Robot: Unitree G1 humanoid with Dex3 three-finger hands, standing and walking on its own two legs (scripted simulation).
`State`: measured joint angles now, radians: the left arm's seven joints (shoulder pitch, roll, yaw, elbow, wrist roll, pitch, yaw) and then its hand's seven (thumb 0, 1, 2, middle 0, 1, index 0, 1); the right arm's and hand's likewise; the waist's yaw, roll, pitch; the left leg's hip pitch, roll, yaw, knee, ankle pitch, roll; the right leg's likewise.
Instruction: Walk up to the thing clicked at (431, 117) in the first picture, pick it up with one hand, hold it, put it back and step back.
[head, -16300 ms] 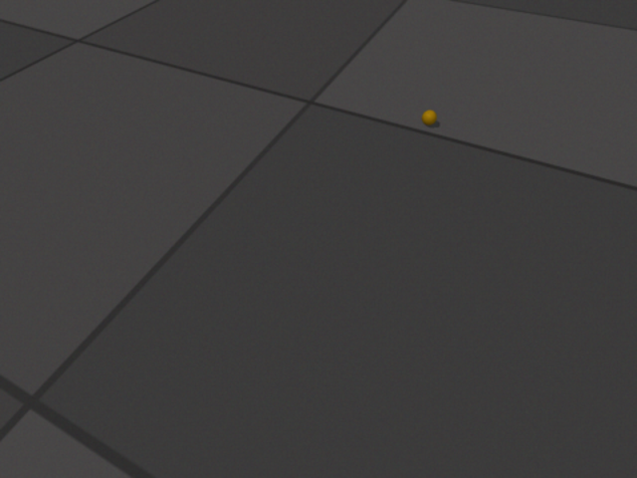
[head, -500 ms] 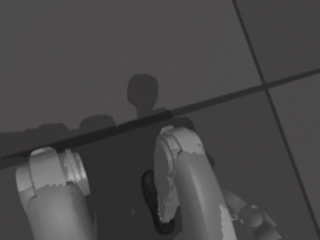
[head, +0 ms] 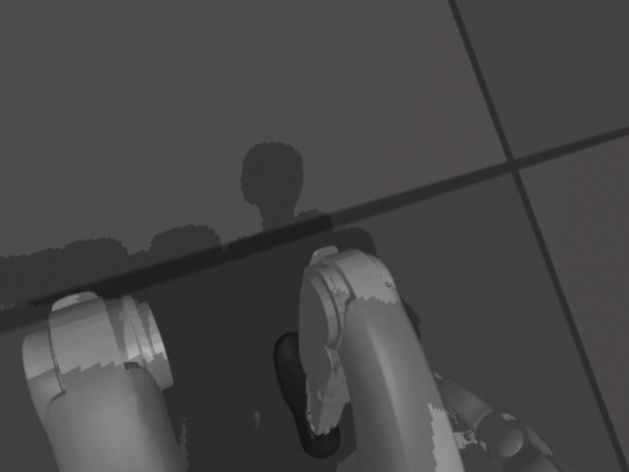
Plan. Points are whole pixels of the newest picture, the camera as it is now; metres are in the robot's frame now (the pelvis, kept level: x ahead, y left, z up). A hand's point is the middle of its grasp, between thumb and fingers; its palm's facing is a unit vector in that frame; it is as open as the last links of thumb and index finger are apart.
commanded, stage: close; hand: left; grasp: from above
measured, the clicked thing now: out of the picture +0.35 +0.42 -0.24
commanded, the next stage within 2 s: none
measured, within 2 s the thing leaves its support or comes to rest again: neither
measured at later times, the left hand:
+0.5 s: hand out of the picture +0.35 +0.41 -0.23, palm faces -0.40 -0.19 -0.90, open 12.6 cm
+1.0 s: hand out of the picture +0.35 +0.41 -0.22, palm faces -0.39 -0.20 -0.90, open 10.3 cm
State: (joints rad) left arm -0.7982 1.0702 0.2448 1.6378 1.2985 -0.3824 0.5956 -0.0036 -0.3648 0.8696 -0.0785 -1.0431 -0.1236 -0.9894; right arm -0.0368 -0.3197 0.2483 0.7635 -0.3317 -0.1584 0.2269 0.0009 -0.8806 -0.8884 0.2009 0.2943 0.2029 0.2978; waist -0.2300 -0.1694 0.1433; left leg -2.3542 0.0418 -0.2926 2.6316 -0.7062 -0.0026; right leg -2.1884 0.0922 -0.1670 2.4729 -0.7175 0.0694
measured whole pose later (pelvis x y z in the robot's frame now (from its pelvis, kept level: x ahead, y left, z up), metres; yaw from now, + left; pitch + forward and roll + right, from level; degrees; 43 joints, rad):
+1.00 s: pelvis +0.00 +0.00 +0.00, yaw +0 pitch +22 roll -14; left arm -0.79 1.05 0.25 1.61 1.30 -0.39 0.61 0.00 0.06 0.65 -0.36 -0.90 -0.45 -0.82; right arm -0.05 -0.32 0.24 0.76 -0.33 -0.17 0.24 0.00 -0.88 -0.89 0.20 0.29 0.20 0.30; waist -0.22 -0.17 0.14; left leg -2.35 0.04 -0.29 2.63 -0.70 -0.01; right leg -2.19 0.09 -0.17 2.47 -0.71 0.07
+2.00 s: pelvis +0.00 +0.00 +0.00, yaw +0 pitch +23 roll -14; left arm -0.80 1.04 0.22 1.63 1.30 -0.39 0.61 -0.06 0.16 0.47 -0.46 -0.68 -0.74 -0.68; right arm -0.03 -0.32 0.24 0.77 -0.33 -0.18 0.24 0.00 -0.88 -0.89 0.20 0.29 0.20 0.30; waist -0.22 -0.16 0.13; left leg -2.36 0.04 -0.29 2.62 -0.70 0.00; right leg -2.19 0.09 -0.16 2.47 -0.71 0.07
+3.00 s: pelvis +0.00 +0.00 +0.00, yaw +0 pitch +23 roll -14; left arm -0.78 1.02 0.23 1.61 1.30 -0.38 0.61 -0.04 0.14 0.50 -0.47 -0.67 -0.65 -0.65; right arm -0.02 -0.32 0.23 0.78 -0.32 -0.18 0.24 0.00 -0.88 -0.89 0.20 0.29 0.20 0.30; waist -0.22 -0.16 0.13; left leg -2.36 0.04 -0.28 2.62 -0.70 0.00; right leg -2.20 0.09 -0.16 2.47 -0.71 0.07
